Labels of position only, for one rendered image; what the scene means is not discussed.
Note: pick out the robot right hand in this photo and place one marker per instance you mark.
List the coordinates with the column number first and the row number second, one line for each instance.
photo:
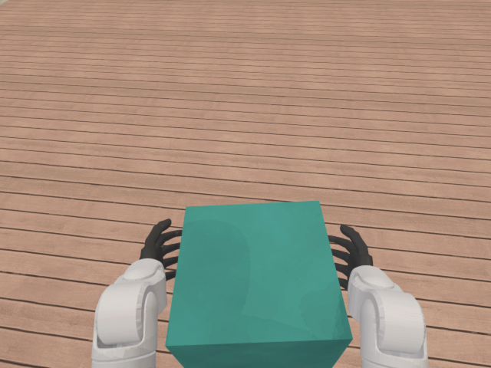
column 358, row 253

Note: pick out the right robot forearm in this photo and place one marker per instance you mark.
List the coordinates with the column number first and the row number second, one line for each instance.
column 392, row 325

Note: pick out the robot left hand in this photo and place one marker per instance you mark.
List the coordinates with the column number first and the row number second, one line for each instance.
column 154, row 241

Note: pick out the carton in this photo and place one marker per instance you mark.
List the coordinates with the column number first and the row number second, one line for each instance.
column 256, row 287

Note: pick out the left robot forearm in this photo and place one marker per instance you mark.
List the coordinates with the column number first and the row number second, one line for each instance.
column 126, row 318

